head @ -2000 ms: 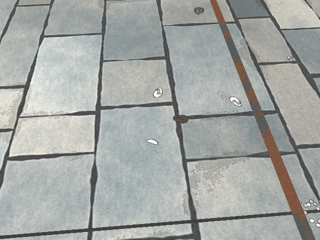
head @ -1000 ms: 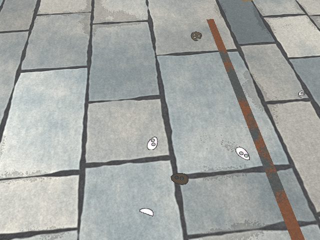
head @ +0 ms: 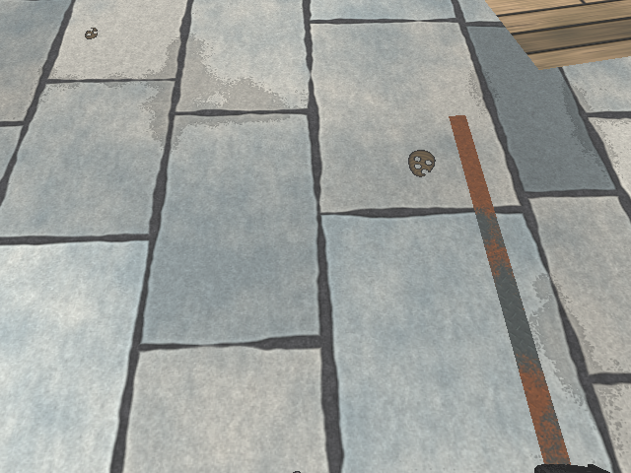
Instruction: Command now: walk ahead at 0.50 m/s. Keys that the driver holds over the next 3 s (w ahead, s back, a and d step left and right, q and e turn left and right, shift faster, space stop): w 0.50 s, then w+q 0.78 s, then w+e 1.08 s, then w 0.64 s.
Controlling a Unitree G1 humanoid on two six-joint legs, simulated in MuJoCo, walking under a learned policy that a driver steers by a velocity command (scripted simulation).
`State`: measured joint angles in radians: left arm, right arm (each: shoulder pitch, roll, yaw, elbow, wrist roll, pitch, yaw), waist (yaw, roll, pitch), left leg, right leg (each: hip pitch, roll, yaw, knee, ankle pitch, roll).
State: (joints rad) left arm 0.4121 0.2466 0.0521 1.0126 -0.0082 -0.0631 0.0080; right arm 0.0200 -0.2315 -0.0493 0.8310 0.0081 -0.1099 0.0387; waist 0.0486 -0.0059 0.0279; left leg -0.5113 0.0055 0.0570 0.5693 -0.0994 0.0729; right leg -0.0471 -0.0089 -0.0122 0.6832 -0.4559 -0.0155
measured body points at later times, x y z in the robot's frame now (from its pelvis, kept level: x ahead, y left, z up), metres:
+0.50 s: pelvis +0.27 -0.02 +0.01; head +0.30 -0.02 +0.46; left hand +0.48 +0.21 -0.09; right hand +0.23 -0.29 -0.13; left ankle +0.12 +0.10 -0.72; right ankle +0.43 -0.14 -0.71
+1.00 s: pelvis +0.53 -0.03 +0.02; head +0.55 -0.02 +0.46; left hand +0.48 +0.23 -0.13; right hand +0.74 -0.23 -0.10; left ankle +0.68 +0.15 -0.68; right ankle +0.43 -0.14 -0.72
